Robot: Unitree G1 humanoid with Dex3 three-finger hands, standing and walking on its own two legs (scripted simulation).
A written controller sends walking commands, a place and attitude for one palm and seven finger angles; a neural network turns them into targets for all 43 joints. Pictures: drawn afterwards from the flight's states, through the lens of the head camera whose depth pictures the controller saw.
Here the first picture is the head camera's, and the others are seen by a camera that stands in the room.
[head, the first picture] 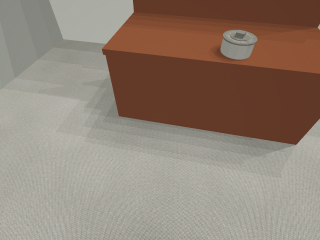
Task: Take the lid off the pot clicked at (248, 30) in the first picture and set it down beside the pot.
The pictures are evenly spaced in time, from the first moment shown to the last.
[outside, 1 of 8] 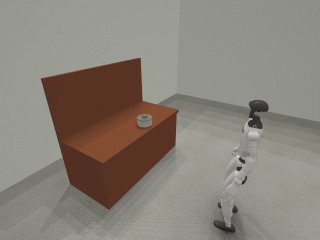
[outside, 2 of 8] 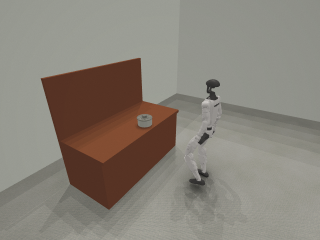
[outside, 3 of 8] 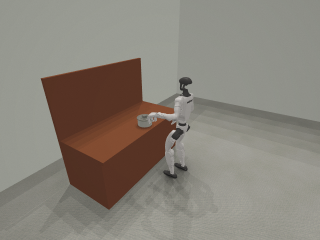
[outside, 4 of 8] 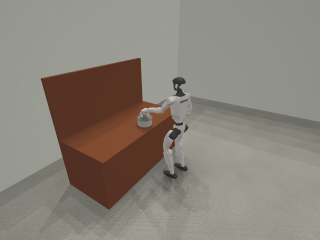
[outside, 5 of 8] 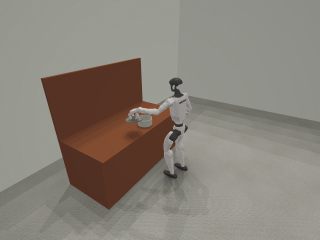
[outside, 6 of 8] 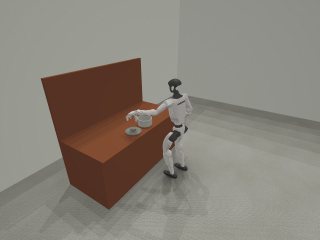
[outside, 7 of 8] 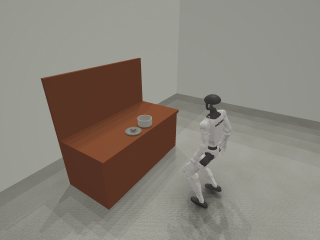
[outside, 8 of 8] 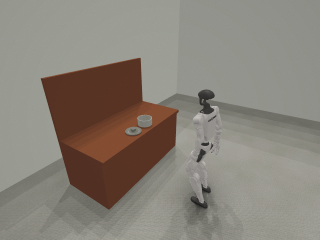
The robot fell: no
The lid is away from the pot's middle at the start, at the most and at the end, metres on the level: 0.00 0.24 0.24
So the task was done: yes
